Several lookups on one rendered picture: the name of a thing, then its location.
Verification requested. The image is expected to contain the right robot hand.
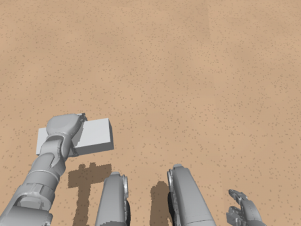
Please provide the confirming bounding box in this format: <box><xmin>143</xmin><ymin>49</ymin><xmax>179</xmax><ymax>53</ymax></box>
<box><xmin>226</xmin><ymin>189</ymin><xmax>262</xmax><ymax>226</ymax></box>

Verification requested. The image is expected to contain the left robot hand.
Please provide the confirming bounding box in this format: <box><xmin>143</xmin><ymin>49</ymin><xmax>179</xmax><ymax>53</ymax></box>
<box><xmin>46</xmin><ymin>113</ymin><xmax>88</xmax><ymax>157</ymax></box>

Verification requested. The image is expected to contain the carton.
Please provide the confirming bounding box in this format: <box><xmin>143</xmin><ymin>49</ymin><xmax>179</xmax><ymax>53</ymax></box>
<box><xmin>36</xmin><ymin>118</ymin><xmax>114</xmax><ymax>157</ymax></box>

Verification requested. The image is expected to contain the left robot arm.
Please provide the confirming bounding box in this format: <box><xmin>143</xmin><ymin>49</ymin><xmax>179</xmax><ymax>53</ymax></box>
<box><xmin>0</xmin><ymin>132</ymin><xmax>72</xmax><ymax>226</ymax></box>

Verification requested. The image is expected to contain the right robot foot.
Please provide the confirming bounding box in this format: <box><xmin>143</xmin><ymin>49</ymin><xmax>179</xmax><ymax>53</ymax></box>
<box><xmin>167</xmin><ymin>192</ymin><xmax>177</xmax><ymax>226</ymax></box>

